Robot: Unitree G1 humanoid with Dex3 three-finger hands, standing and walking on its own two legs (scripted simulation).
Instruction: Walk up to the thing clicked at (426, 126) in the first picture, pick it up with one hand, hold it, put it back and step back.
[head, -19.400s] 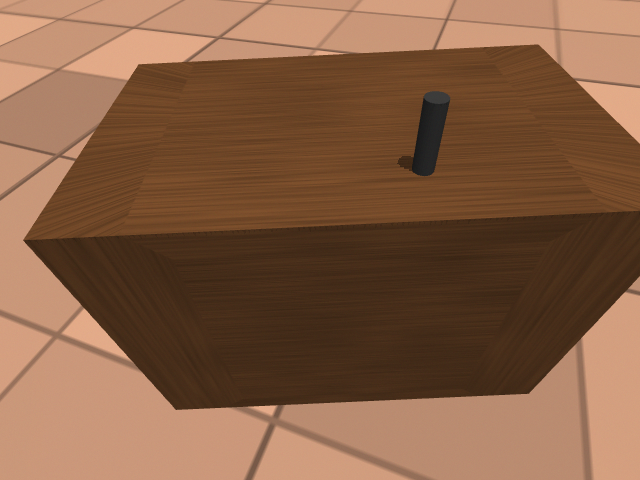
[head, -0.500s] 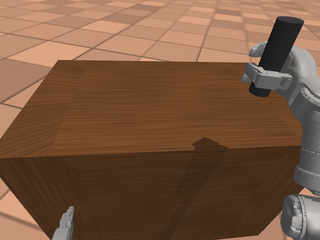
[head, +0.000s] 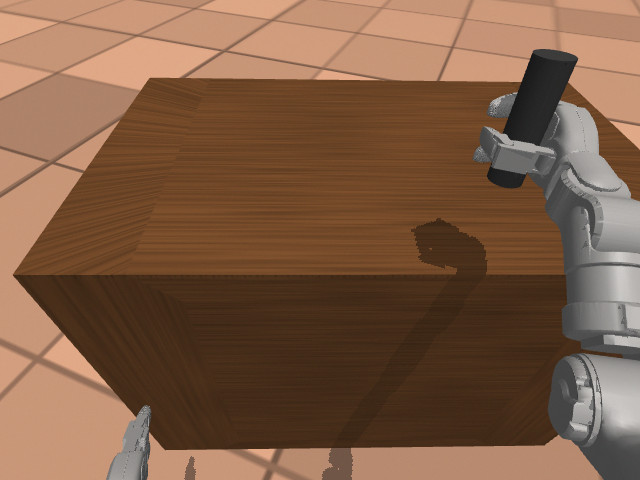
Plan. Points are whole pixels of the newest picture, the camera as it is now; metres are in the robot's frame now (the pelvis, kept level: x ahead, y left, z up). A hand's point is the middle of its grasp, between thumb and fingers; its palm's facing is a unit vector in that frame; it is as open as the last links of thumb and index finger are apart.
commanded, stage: crouch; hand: right
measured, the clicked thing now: (526, 123) +0.44 -0.18 +0.26
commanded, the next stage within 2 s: lower in 0.82 s
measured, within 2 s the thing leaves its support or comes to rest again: neither
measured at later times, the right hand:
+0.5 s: hand (492, 137) +0.49 -0.18 +0.21, palm faces +0.15 +0.99 -0.02, open 5.3 cm
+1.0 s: hand (483, 142) +0.51 -0.18 +0.19, palm faces +0.14 +0.99 +0.00, open 5.3 cm
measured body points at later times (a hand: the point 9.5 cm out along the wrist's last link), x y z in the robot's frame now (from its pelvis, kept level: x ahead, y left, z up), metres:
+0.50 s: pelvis +0.02 +0.00 +0.00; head +0.04 +0.02 +0.45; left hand +0.16 +0.26 -0.08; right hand +0.47 -0.23 +0.22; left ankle +0.05 +0.12 -0.73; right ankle +0.00 -0.14 -0.73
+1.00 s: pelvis +0.03 +0.00 +0.00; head +0.07 +0.01 +0.45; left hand +0.18 +0.27 -0.08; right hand +0.50 -0.23 +0.19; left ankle +0.05 +0.12 -0.73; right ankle +0.00 -0.14 -0.73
